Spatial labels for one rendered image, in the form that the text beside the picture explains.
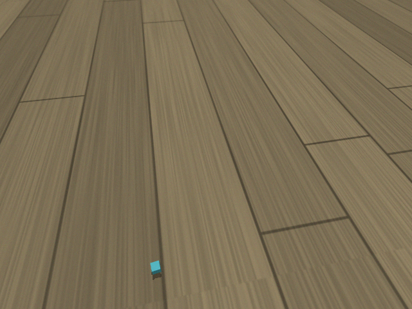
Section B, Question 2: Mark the cube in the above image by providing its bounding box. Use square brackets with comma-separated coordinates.
[150, 260, 161, 274]

